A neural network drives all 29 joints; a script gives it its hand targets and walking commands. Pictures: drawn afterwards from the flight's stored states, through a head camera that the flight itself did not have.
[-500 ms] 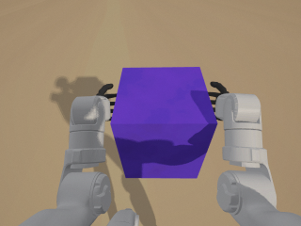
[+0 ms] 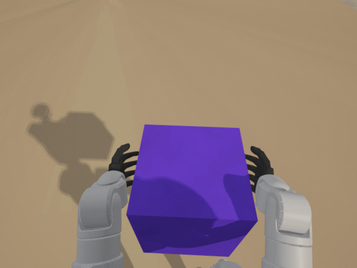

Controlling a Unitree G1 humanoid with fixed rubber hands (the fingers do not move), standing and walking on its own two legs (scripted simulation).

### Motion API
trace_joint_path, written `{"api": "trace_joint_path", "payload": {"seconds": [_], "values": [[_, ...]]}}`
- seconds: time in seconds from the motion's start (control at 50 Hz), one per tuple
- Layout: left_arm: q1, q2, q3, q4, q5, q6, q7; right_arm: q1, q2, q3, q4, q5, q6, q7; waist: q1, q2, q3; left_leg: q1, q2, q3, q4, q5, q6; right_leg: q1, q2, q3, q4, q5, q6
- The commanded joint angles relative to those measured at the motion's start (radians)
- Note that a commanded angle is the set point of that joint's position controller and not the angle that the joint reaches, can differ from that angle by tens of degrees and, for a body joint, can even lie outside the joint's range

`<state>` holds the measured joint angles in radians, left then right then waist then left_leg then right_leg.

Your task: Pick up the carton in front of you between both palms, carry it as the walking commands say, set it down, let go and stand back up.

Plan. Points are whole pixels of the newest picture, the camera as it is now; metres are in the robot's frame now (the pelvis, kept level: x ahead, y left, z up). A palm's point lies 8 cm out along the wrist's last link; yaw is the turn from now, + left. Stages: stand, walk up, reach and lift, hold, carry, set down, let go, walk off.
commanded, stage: carry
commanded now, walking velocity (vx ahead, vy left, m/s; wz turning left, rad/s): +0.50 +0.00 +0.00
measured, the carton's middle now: (188, 193) +0.27 -0.01 +0.00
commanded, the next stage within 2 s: none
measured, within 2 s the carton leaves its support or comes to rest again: neither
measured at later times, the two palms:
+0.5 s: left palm (146, 88) +0.56 +0.12 +0.08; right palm (245, 86) +0.59 -0.18 +0.07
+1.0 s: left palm (143, 35) +0.91 +0.16 +0.08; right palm (218, 35) +0.90 -0.13 +0.09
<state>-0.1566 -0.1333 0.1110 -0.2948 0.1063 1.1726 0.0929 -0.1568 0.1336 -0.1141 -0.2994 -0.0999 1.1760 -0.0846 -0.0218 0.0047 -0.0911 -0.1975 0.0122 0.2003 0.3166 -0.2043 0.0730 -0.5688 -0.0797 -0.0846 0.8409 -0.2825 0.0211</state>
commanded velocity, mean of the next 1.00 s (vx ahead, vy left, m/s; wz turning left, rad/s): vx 0.50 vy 0.00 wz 0.00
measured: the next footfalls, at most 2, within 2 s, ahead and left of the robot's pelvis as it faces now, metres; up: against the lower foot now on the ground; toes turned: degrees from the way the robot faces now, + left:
right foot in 0.22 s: +0.36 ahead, -0.14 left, +0.00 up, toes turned -10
left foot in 0.74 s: +0.66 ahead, +0.10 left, +0.00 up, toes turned +14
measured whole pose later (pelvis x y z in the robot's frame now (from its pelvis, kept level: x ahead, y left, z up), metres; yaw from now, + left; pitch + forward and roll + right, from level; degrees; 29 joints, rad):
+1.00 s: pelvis +0.65 +0.02 +0.00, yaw +0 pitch +4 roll -2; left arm -0.14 -0.13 0.08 -0.34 0.12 1.21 0.09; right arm -0.13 0.13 -0.11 -0.34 -0.10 1.19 -0.07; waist -0.02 -0.01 -0.10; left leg -0.18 0.05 0.24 0.30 -0.20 0.05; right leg -0.61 -0.12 -0.09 0.90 -0.19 0.01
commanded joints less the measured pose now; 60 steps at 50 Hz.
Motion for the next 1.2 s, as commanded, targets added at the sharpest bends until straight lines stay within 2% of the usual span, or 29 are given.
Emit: {"api": "trace_joint_path", "payload": {"seconds": [0.0,0.08,0.14,0.18,0.2,0.22,0.24,0.26,0.28,0.32,0.34,0.36,0.44,0.54,0.64,0.68,0.7,0.72,0.74,0.76,0.78,0.8,0.82,0.84,0.88,0.92,1.0,1.12,1.18], "values": [[-0.436,-0.947,-0.727,-0.085,-0.374,0.007,-0.245,-0.438,0.921,0.718,-0.079,0.399,0.013,0.272,0.005,0.129,-0.237,0.230,0.237,-0.167,-0.128,0.241,0.066,-0.037,-0.012,-0.043,-0.159,0.129,0.010],[-0.432,-0.872,-0.716,-0.085,-0.373,0.042,-0.245,-0.422,0.843,0.699,-0.064,0.385,0.042,0.269,0.000,0.124,-0.130,0.206,0.222,-0.114,-0.138,0.277,0.044,-0.008,0.003,-0.089,-0.274,0.250,-0.007],[-0.443,-0.830,-0.700,-0.066,-0.376,0.068,-0.249,-0.427,0.806,0.684,-0.038,0.369,0.063,0.261,0.003,0.136,-0.068,0.211,0.230,-0.097,-0.109,0.281,0.028,0.035,0.006,-0.108,-0.328,0.249,-0.032],[-0.446,-0.811,-0.685,-0.041,-0.377,0.079,-0.250,-0.452,0.791,0.678,-0.026,0.364,0.074,0.257,0.017,0.139,-0.088,0.180,0.211,-0.050,0.029,0.404,0.008,0.190,0.055,-0.166,-0.367,0.179,-0.044],[-0.442,-0.801,-0.674,-0.021,-0.377,0.083,-0.249,-0.467,0.783,0.678,-0.022,0.364,0.080,0.254,0.030,0.107,-0.133,0.113,0.174,-0.002,0.179,0.461,-0.017,0.359,0.093,-0.196,-0.373,0.118,-0.048],[-0.449,-0.797,-0.665,-0.004,-0.373,0.084,-0.249,-0.480,0.769,0.678,-0.016,0.365,0.086,0.251,0.048,0.029,-0.201,-0.041,0.132,0.017,0.383,0.353,-0.054,0.569,0.008,-0.056,-0.385,0.033,-0.070],[-0.465,-0.789,-0.654,0.024,-0.372,0.078,-0.252,-0.516,0.792,0.691,-0.038,0.377,0.094,0.249,0.055,-0.231,-0.301,-0.323,0.032,-0.017,0.730,0.120,-0.106,0.781,-0.274,0.427,-0.506,-0.154,-0.205],[-0.450,-0.825,-0.662,0.038,-0.383,0.073,-0.253,-0.542,0.799,0.695,-0.034,0.386,0.095,0.252,0.055,-0.340,-0.297,-0.472,-0.040,-0.090,0.906,-0.265,-0.102,0.804,-0.343,0.626,-0.627,0.021,-0.257],[-0.473,-0.856,-0.670,0.009,-0.396,0.069,-0.256,-0.543,0.848,0.700,-0.008,0.395,0.085,0.255,0.048,-0.243,-0.299,-0.511,0.027,-0.177,1.020,-0.268,-0.068,0.778,-0.331,0.523,-0.592,0.145,-0.253],[-0.513,-0.937,-0.693,-0.023,-0.414,0.049,-0.264,-0.529,0.917,0.701,0.001,0.400,0.059,0.262,0.040,-0.049,-0.293,-0.487,0.112,-0.215,0.960,-0.158,-0.041,0.632,-0.293,0.360,-0.582,0.162,-0.193],[-0.530,-0.963,-0.707,-0.037,-0.424,0.039,-0.269,-0.521,0.937,0.706,0.000,0.395,0.047,0.261,0.033,-0.040,-0.285,-0.447,0.137,-0.222,0.885,-0.105,-0.044,0.562,-0.272,0.283,-0.620,0.086,-0.153],[-0.528,-0.980,-0.715,-0.043,-0.430,0.029,-0.274,-0.510,0.948,0.713,-0.008,0.385,0.036,0.258,0.030,-0.076,-0.282,-0.415,0.134,-0.199,0.825,-0.070,-0.049,0.522,-0.249,0.217,-0.648,0.022,-0.132],[-0.471,-0.967,-0.725,-0.056,-0.434,0.012,-0.286,-0.446,0.963,0.728,-0.030,0.354,0.007,0.242,0.033,-0.127,-0.232,-0.426,0.131,-0.124,0.572,0.010,-0.092,0.498,-0.222,0.103,-0.735,-0.001,-0.152],[-0.443,-0.893,-0.724,-0.116,-0.431,0.021,-0.278,-0.423,0.906,0.730,-0.092,0.363,0.016,0.231,0.038,-0.120,-0.168,-0.425,0.100,-0.058,0.300,0.151,-0.093,0.577,-0.181,0.006,-0.723,0.150,-0.143],[-0.401,-0.829,-0.697,-0.094,-0.392,0.055,-0.259,-0.418,0.825,0.716,-0.098,0.374,0.057,0.238,0.043,-0.147,-0.100,-0.369,0.074,-0.007,0.169,0.179,-0.067,0.644,-0.176,-0.040,-0.652,0.308,-0.120],[-0.409,-0.816,-0.695,-0.085,-0.385,0.067,-0.255,-0.422,0.810,0.701,-0.083,0.375,0.069,0.243,0.034,-0.147,-0.118,-0.236,0.039,0.047,0.121,0.115,-0.047,0.637,-0.162,-0.079,-0.527,0.428,-0.098],[-0.414,-0.812,-0.697,-0.083,-0.384,0.072,-0.253,-0.415,0.805,0.692,-0.067,0.372,0.072,0.246,0.020,-0.114,-0.161,-0.072,0.001,0.085,0.103,0.075,-0.040,0.585,-0.124,-0.131,-0.380,0.509,-0.072],[-0.423,-0.803,-0.697,-0.081,-0.383,0.077,-0.251,-0.399,0.803,0.680,-0.048,0.368,0.074,0.249,-0.001,-0.056,-0.237,0.163,0.051,0.004,0.121,0.017,-0.029,0.443,-0.090,-0.144,-0.184,0.437,-0.042],[-0.452,-0.818,-0.714,-0.097,-0.394,0.086,-0.250,-0.405,0.790,0.663,-0.022,0.357,0.067,0.253,-0.012,0.189,-0.341,0.429,0.323,-0.446,0.043,-0.118,0.097,0.131,-0.001,-0.122,0.136,0.233,0.017],[-0.479,-0.826,-0.718,-0.100,-0.396,0.086,-0.254,-0.384,0.829,0.667,0.004,0.365,0.061,0.254,-0.012,0.346,-0.338,0.502,0.414,-0.701,-0.094,-0.003,0.156,-0.099,0.098,-0.058,0.330,-0.179,0.023],[-0.498,-0.867,-0.725,-0.086,-0.406,0.076,-0.257,-0.416,0.859,0.676,-0.028,0.379,0.055,0.257,-0.005,0.256,-0.318,0.478,0.412,-0.610,-0.065,0.123,0.152,-0.159,0.040,0.040,0.447,-0.198,-0.004],[-0.509,-0.895,-0.726,-0.089,-0.410,0.063,-0.262,-0.435,0.901,0.687,-0.040,0.391,0.047,0.261,-0.005,0.154,-0.325,0.422,0.386,-0.526,-0.034,0.194,0.137,-0.165,-0.004,0.069,0.466,-0.160,-0.029],[-0.509,-0.922,-0.732,-0.093,-0.410,0.051,-0.263,-0.458,0.934,0.699,-0.060,0.400,0.038,0.265,0.002,0.065,-0.300,0.335,0.366,-0.436,-0.041,0.202,0.094,-0.136,-0.044,0.085,0.410,-0.097,-0.037],[-0.504,-0.936,-0.738,-0.098,-0.404,0.040,-0.261,-0.474,0.954,0.710,-0.076,0.406,0.029,0.269,0.008,0.051,-0.295,0.268,0.347,-0.365,-0.070,0.142,0.058,-0.098,-0.066,0.088,0.333,-0.036,-0.037],[-0.478,-0.969,-0.745,-0.096,-0.399,0.025,-0.253,-0.472,0.957,0.718,-0.093,0.416,0.019,0.273,0.010,0.106,-0.283,0.213,0.314,-0.274,-0.123,0.063,0.039,-0.056,-0.055,0.049,0.241,0.036,-0.030],[-0.447,-0.964,-0.747,-0.103,-0.386,0.015,-0.243,-0.445,0.943,0.720,-0.102,0.419,0.015,0.278,0.009,0.128,-0.254,0.210,0.301,-0.214,-0.157,0.055,0.049,-0.074,-0.054,0.017,0.128,0.078,-0.013],[-0.420,-0.928,-0.744,-0.130,-0.376,0.020,-0.230,-0.420,0.887,0.717,-0.133,0.417,0.023,0.278,0.003,0.121,-0.185,0.250,0.255,-0.120,-0.157,0.199,0.053,-0.094,-0.033,-0.048,-0.124,0.177,0.004],[-0.410,-0.857,-0.726,-0.121,-0.380,0.059,-0.239,-0.381,0.820,0.692,-0.096,0.380,0.053,0.264,0.001,0.146,-0.082,0.289,0.242,-0.044,-0.119,0.349,0.025,-0.005,0.003,-0.115,-0.334,0.279,-0.037],[-0.404,-0.846,-0.710,-0.094,-0.384,0.069,-0.249,-0.408,0.815,0.694,-0.089,0.374,0.063,0.260,0.027,0.138,-0.141,0.250,0.206,0.036,0.118,0.539,-0.019,0.273,0.082,-0.200,-0.400,0.204,-0.053]]}}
